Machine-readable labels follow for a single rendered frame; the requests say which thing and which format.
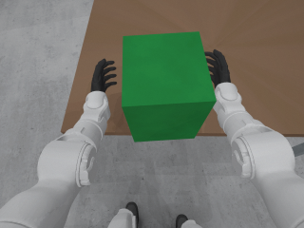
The left robot shin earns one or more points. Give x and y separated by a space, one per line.
124 210

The table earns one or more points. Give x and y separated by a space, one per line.
262 42

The carton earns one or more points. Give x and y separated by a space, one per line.
167 91

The robot left thigh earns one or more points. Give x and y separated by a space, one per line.
123 220

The robot left upper arm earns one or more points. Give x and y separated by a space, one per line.
64 168

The robot left forearm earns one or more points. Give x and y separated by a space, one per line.
92 125

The robot right upper arm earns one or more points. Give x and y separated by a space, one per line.
266 159

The robot right forearm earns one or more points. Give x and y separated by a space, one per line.
233 117

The robot left hand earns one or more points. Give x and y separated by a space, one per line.
99 78

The robot right hand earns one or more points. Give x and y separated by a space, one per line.
220 69

